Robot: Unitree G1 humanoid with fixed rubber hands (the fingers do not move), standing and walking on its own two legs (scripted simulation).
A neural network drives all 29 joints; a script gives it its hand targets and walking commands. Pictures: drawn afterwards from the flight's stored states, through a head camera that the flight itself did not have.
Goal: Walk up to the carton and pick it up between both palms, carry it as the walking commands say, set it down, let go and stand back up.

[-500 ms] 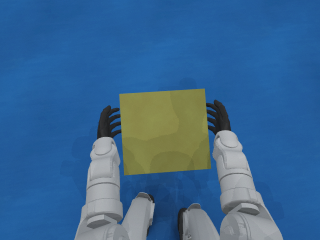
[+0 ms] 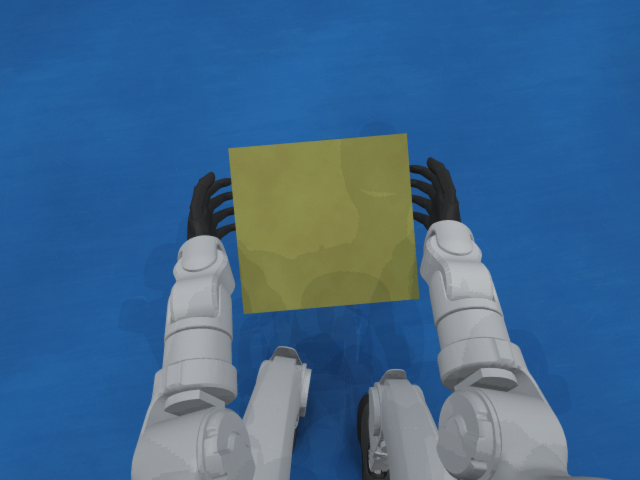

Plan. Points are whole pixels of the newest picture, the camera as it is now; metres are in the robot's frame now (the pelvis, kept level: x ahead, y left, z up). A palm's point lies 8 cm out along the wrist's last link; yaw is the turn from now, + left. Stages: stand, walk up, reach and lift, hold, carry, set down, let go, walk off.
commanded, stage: set down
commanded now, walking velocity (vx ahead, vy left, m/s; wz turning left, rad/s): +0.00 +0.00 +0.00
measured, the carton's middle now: (322, 225) +0.45 +0.07 -0.15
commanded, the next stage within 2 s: none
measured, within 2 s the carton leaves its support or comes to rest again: neither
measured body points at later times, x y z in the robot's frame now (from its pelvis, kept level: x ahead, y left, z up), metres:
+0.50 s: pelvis -0.02 -0.01 -0.07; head +0.23 +0.02 +0.30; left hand +0.42 +0.22 -0.16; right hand +0.48 -0.08 -0.15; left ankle +0.10 +0.11 -0.57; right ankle +0.06 -0.11 -0.57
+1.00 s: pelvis -0.03 +0.00 -0.14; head +0.27 +0.03 +0.19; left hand +0.45 +0.22 -0.25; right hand +0.50 -0.07 -0.25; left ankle +0.10 +0.11 -0.57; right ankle +0.06 -0.11 -0.57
